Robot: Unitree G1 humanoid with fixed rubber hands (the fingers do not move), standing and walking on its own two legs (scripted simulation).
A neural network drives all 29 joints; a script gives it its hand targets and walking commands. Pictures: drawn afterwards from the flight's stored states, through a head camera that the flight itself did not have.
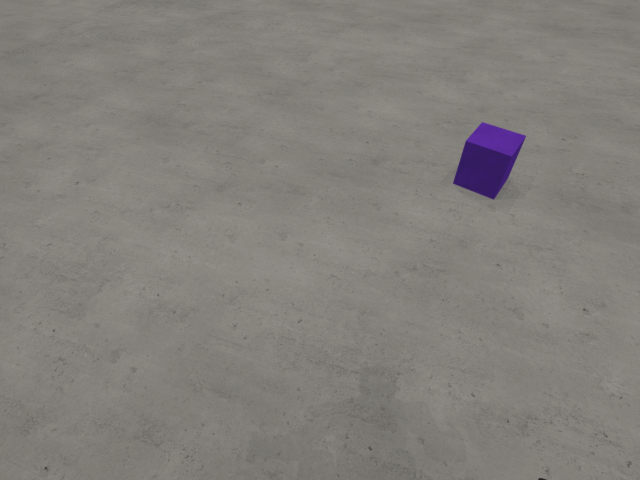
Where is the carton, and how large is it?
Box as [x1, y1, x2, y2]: [453, 122, 525, 198]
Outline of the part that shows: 482,122 465,142 453,183 488,197 494,198 507,178 525,136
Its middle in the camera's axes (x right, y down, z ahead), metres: +0.81 -0.39 +1.86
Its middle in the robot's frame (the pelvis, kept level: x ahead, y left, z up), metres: +1.60 -0.78 -0.65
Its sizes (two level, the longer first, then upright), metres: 0.210 0.200 0.250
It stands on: the floor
